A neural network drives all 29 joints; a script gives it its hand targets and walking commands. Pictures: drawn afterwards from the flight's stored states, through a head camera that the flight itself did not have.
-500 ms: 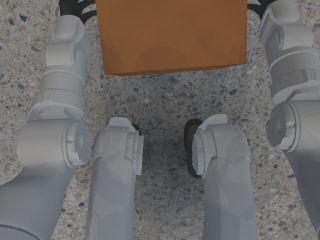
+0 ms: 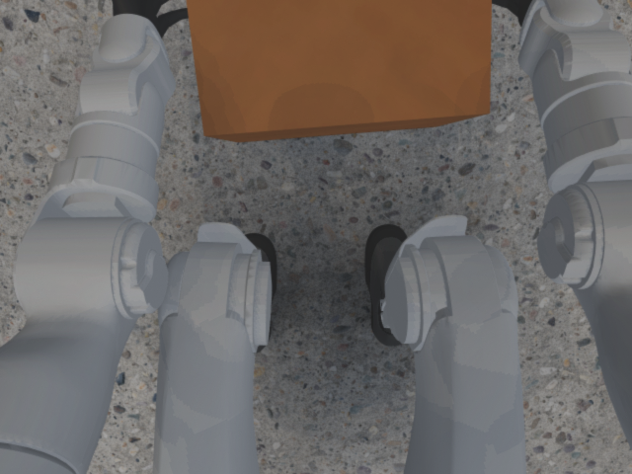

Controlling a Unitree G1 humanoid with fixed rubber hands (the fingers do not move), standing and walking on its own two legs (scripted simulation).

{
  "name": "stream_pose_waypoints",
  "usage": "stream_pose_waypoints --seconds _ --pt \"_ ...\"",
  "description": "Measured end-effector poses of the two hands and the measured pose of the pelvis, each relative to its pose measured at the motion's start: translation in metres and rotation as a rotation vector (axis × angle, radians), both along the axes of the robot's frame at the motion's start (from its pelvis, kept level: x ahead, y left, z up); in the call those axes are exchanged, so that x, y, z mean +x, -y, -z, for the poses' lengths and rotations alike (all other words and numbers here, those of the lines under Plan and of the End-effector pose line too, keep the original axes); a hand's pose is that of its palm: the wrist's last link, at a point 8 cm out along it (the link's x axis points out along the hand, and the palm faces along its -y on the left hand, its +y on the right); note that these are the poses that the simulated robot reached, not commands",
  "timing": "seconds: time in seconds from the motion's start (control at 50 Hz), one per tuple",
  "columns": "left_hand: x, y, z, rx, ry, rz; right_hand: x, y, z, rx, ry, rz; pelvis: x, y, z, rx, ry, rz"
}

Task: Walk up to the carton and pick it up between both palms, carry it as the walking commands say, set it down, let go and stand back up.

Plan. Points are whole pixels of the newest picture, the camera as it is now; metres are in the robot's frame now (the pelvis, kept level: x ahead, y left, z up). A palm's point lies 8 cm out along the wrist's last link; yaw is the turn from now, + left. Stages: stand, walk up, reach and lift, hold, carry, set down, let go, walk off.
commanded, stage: set down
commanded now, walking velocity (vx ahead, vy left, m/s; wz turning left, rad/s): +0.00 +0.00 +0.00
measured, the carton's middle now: (334, 23) +0.53 -0.03 -0.27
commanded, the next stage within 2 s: none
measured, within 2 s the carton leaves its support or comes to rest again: neither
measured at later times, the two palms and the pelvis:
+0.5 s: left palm (141, 17) +0.53 +0.16 -0.18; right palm out of the picture +0.53 -0.23 -0.18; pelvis +0.00 +0.00 +0.00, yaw +0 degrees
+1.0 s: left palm (141, 19) +0.53 +0.16 -0.18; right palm out of the picture +0.52 -0.23 -0.18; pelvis -0.01 +0.00 -0.01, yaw +0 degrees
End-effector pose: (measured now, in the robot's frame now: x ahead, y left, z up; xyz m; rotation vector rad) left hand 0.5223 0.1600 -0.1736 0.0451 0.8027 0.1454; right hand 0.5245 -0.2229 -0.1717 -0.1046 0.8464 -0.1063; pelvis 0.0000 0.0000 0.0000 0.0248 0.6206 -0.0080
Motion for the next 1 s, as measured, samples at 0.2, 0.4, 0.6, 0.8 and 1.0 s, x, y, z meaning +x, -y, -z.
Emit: stream_pose_waypoints --seconds 0.2,0.4,0.6,0.8,1.0 --pt "0.0033 0.0014 0.0051 -0.014 0.002 0.014 0.0032 0.0037 0.0019 0.013 0.008 0.002 -0.0007 -0.0008 0.0025 -0.003 0.008 0.000" --pt "0.0040 0.0001 0.0056 -0.020 -0.001 0.035 0.0025 0.0045 0.0032 0.028 0.013 -0.001 -0.0026 -0.0013 0.0042 -0.002 0.013 0.000" --pt "0.0042 -0.0011 0.0063 -0.028 -0.004 0.049 0.0020 0.0056 0.0046 0.043 0.018 -0.008 -0.0049 -0.0004 0.0051 0.001 0.022 0.001" --pt "0.0044 -0.0021 0.0071 -0.034 -0.008 0.061 0.0013 0.0065 0.0061 0.053 0.023 -0.014 -0.0070 0.0003 0.0072 0.003 0.037 0.004" --pt "0.0036 -0.0028 0.0088 -0.033 -0.015 0.069 -0.0003 0.0070 0.0083 0.055 0.023 -0.018 -0.0090 0.0002 0.0094 0.004 0.055 0.006"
